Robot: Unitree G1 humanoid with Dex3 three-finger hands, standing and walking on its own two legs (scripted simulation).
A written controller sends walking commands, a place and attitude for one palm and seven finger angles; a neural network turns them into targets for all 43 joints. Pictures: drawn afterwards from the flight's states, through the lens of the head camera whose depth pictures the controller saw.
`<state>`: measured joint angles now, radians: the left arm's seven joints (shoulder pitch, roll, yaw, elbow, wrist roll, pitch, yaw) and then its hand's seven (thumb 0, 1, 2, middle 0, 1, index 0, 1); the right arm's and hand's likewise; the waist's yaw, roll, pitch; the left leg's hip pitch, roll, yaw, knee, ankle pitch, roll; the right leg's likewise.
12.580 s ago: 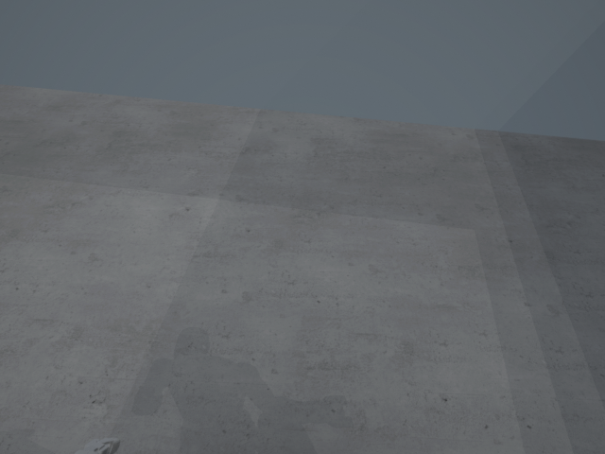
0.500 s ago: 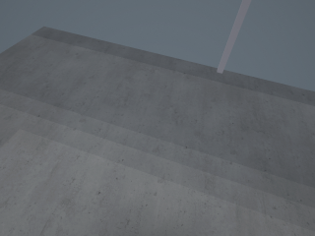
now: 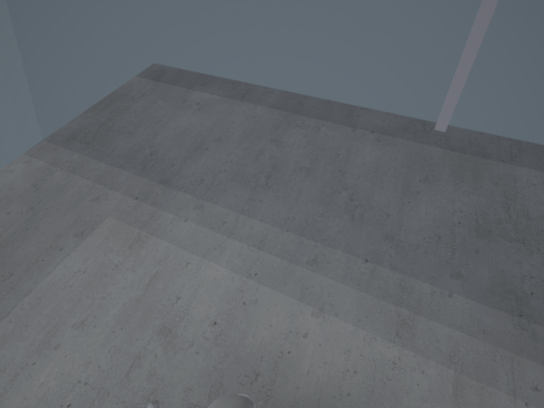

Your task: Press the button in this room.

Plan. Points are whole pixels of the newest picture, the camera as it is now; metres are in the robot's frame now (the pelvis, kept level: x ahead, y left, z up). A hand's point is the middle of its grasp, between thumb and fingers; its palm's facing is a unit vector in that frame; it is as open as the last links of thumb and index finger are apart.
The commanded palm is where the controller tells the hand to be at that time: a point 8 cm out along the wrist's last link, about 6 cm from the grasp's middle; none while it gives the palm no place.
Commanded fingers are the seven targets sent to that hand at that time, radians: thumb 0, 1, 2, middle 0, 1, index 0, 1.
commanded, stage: turn or walk to find it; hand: left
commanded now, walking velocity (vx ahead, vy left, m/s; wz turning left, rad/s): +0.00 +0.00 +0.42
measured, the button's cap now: out of the picture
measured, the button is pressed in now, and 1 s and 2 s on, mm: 0 0 0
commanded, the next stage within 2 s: none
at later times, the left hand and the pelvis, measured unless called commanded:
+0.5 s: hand out of the picture -0.05 +0.26 -0.18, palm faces +0.26 -0.93 -0.26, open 7.4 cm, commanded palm none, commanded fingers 0.00 0.90 0.90 -0.20 -0.30 -0.20 -0.30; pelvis -0.03 +0.04 +0.00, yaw +12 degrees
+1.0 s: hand out of the picture -0.06 +0.19 -0.14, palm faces +0.43 -0.86 -0.27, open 7.4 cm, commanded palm none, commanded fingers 0.00 0.90 0.90 -0.20 -0.30 -0.20 -0.30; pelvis -0.04 -0.01 +0.01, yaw +26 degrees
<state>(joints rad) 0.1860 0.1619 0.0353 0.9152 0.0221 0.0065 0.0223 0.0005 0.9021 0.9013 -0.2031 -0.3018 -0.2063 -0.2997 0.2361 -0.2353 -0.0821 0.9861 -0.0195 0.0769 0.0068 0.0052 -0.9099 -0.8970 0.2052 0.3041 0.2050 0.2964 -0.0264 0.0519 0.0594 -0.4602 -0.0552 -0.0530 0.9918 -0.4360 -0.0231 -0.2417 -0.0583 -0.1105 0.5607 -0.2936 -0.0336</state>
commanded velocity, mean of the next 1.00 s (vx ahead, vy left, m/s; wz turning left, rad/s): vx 0.00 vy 0.00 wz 0.42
